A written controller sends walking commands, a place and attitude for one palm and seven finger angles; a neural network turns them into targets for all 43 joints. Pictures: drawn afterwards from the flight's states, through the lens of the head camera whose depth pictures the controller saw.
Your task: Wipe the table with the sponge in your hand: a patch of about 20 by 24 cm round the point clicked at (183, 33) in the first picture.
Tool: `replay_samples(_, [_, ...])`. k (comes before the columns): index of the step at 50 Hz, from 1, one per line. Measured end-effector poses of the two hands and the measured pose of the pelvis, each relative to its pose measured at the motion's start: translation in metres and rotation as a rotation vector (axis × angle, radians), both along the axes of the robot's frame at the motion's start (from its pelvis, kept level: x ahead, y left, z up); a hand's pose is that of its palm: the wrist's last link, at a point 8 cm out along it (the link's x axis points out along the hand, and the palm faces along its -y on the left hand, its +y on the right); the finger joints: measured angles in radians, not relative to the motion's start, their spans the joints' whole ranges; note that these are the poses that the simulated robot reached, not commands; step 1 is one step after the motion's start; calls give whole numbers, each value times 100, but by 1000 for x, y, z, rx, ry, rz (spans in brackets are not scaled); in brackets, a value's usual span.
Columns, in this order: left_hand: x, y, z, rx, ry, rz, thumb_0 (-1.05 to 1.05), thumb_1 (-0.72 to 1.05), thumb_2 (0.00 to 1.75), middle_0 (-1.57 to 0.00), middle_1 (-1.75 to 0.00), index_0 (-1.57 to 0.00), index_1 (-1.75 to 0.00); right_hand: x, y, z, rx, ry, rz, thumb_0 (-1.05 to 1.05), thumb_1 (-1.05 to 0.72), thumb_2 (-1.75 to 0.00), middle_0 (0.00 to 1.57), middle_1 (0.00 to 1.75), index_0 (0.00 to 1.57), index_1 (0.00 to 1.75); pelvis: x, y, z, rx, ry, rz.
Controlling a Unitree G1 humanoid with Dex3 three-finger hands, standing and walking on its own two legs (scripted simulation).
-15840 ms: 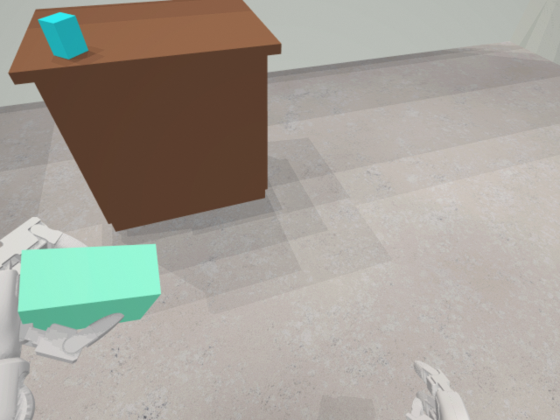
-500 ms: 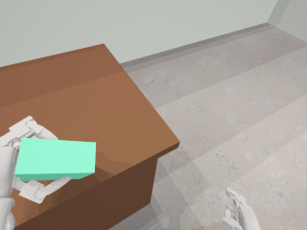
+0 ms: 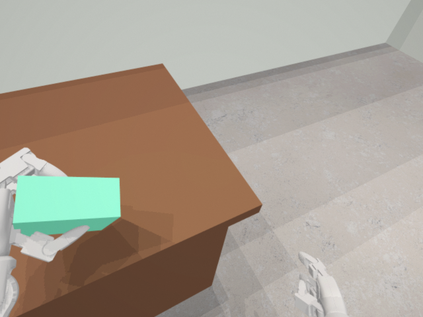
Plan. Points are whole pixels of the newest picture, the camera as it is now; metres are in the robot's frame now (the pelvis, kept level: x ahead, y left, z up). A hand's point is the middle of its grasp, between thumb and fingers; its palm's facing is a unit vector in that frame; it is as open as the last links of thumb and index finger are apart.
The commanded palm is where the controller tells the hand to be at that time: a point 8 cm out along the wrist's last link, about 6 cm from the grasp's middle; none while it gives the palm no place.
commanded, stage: look again from close up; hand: left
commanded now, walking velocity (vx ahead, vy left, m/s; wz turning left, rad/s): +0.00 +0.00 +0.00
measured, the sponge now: (81, 207) +0.24 +0.22 +0.13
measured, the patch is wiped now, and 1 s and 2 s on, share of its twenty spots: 0.00 0.00 0.00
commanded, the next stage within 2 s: come to a stop and stand still in 0.24 s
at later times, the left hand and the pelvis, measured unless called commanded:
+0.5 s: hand (62, 210) +0.21 +0.23 +0.16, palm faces +0.38 -0.85 -0.37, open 9.9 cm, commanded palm +0.16 +0.26 +0.17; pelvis +0.00 -0.02 +0.00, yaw +0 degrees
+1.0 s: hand (30, 206) +0.21 +0.27 +0.16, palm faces +0.46 -0.82 -0.34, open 9.9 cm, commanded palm +0.15 +0.28 +0.17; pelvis -0.01 +0.00 +0.00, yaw +0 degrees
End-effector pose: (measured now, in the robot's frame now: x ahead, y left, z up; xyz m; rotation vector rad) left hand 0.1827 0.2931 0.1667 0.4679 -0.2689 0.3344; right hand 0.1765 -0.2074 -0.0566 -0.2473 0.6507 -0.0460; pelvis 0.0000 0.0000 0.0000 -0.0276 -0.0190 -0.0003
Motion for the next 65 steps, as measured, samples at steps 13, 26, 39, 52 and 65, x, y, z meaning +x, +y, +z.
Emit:
replay_samples(13, [-4, -17, 2, -26, 10, 10, -1, -48, 102, -76, -136, -77, -135, -7, -33, -7, -29, 43, -50, 1, -90, -90, 21, 30, 21, 30, 5, -11, 0, 0, -7, 1])
replay_samples(26, [-5, -19, 10, 38, 7, 11, -1, -48, 102, -76, -136, -77, -135, -9, -34, -7, -29, 34, -34, 1, -90, -90, 21, 30, 20, 30, 0, -17, 0, -7, -3, 5])
replay_samples(39, [-12, -26, -8, -37, 40, -83, -1, -48, 102, -76, -136, -77, -135, -27, -24, -8, 12, 9, -68, 1, -90, -90, 21, 30, 21, 30, -8, -2, -3, 3, 4, -21])
replay_samples(52, [-10, 8, 11, -32, -126, 39, -1, -48, 102, -76, -136, -77, -135, -13, -10, 0, -46, 18, 2, 1, -90, -90, 21, 30, 21, 30, -4, 1, -2, -8, -1, 3])
replay_samples(65, [-3, 9, -8, -25, 24, 1, -1, -48, 102, -76, -136, -77, -135, -1, 0, 2, -14, -1, -29, 1, -90, -90, 21, 30, 21, 30, 1, 6, -1, -6, -1, -3])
